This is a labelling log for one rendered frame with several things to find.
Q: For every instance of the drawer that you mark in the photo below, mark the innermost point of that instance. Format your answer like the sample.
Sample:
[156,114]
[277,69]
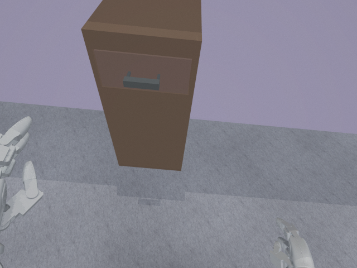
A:
[114,65]

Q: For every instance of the cabinet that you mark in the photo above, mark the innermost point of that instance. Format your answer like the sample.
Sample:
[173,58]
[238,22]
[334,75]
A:
[148,128]

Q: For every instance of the handle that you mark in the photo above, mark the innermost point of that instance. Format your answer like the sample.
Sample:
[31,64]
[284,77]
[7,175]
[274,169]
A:
[141,83]

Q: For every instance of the right robot hand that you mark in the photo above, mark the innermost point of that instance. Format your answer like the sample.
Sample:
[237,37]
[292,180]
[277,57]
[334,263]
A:
[296,249]

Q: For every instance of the left robot hand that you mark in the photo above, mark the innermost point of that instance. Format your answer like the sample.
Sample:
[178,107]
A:
[11,144]

